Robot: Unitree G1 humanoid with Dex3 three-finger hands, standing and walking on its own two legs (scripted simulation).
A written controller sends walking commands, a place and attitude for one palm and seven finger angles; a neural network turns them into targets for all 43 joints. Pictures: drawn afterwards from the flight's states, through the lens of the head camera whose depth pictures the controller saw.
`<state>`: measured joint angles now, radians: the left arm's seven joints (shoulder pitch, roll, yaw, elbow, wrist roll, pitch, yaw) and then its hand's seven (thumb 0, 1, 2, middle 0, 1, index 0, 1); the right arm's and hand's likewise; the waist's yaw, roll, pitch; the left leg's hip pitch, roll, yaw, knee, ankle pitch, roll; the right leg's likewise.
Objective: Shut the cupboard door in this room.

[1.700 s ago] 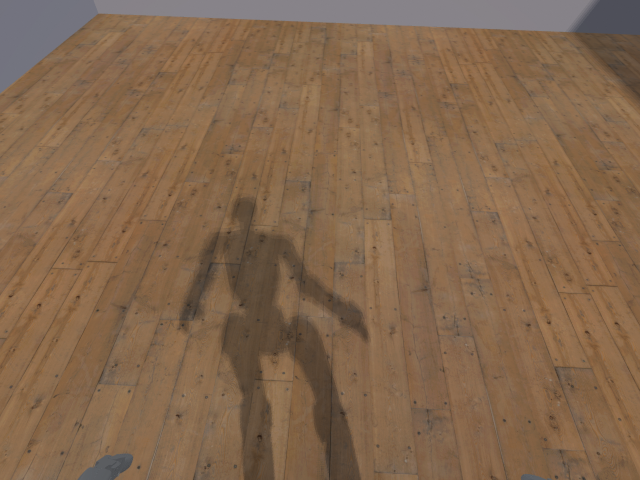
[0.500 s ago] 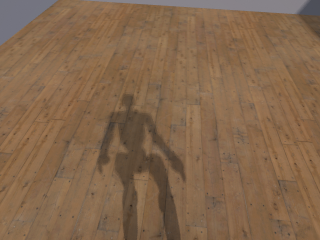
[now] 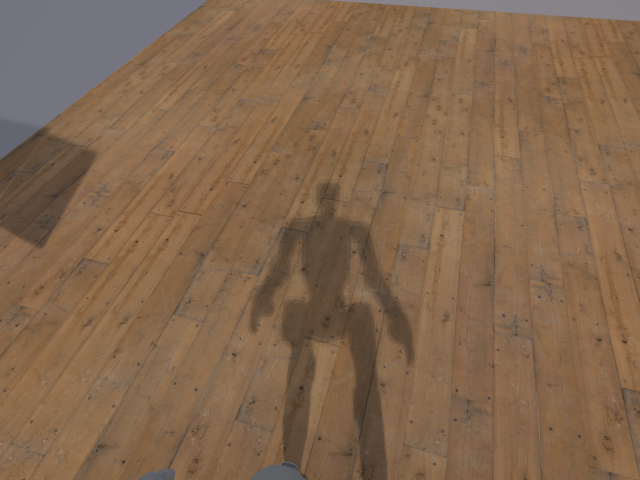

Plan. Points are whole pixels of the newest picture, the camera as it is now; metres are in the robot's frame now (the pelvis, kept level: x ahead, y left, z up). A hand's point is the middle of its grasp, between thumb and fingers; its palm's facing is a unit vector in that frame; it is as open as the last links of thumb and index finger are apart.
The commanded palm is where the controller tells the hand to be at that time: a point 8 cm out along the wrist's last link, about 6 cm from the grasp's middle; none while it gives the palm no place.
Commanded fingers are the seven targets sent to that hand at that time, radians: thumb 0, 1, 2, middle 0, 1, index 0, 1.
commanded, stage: turn or walk to find it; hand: left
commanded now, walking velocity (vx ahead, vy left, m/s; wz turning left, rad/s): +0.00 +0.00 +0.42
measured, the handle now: out of the picture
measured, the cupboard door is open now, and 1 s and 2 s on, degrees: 78 78 78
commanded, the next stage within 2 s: stand and wait in 1.82 s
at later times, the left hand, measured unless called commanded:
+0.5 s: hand out of the picture -0.05 +0.27 -0.18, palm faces +0.25 -0.94 -0.22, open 7.4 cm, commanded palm none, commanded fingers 0.00 0.90 0.90 -0.20 -0.30 -0.20 -0.30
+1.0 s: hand out of the picture -0.04 +0.21 -0.14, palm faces +0.42 -0.87 -0.28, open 7.4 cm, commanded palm none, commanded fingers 0.00 0.90 0.90 -0.20 -0.30 -0.20 -0.30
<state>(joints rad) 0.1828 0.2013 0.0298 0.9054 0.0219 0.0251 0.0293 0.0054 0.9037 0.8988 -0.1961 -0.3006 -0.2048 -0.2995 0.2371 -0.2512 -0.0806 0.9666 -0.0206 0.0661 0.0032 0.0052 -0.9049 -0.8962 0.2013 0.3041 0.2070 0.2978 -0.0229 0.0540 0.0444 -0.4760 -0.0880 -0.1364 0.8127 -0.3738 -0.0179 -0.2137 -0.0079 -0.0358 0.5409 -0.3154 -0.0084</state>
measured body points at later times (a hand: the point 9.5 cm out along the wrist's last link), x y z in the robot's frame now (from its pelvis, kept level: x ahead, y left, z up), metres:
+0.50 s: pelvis -0.03 +0.05 +0.01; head -0.01 +0.09 +0.45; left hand -0.06 +0.32 -0.16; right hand +0.12 -0.17 -0.12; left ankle -0.05 +0.13 -0.73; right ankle -0.03 -0.11 -0.65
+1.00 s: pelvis -0.05 +0.00 +0.01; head -0.03 -0.02 +0.45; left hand -0.06 +0.26 -0.12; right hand +0.07 -0.23 -0.16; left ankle -0.10 +0.12 -0.66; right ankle -0.01 -0.09 -0.73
